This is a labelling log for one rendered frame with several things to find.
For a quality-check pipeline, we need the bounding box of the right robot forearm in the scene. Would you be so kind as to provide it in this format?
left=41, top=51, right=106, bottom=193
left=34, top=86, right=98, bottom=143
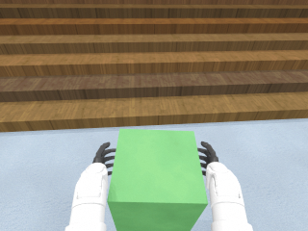
left=205, top=162, right=253, bottom=231

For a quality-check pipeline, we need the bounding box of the left robot forearm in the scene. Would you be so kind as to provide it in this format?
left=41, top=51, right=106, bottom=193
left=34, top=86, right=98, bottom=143
left=64, top=163, right=108, bottom=231

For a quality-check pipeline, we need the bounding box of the robot right hand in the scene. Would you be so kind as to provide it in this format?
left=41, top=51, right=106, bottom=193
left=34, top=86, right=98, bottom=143
left=197, top=141, right=218, bottom=176

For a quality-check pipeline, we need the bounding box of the carton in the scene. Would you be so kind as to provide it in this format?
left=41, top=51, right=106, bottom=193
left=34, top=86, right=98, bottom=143
left=107, top=128, right=209, bottom=231

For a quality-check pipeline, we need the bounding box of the robot left hand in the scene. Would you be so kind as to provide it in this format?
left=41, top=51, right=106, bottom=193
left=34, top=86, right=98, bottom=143
left=92, top=141, right=116, bottom=176

